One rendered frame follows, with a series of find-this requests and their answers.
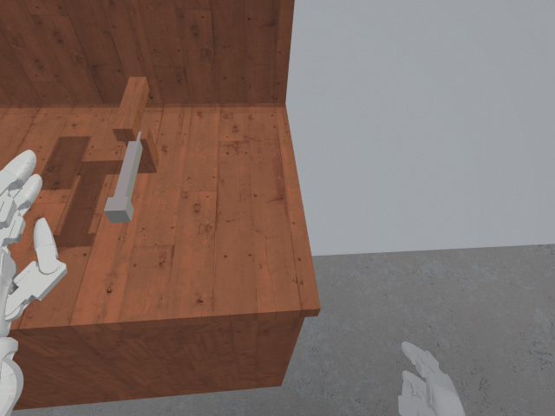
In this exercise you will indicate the left robot forearm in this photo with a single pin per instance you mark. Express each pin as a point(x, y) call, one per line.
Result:
point(11, 376)

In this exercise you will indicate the left robot hand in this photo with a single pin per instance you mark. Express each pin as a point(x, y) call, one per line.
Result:
point(18, 191)

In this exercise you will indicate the counter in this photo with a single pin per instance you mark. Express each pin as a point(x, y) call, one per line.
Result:
point(207, 288)

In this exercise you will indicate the right robot hand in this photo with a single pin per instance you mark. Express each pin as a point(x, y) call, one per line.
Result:
point(437, 397)

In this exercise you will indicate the tap lever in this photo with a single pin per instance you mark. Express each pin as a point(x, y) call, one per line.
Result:
point(119, 209)

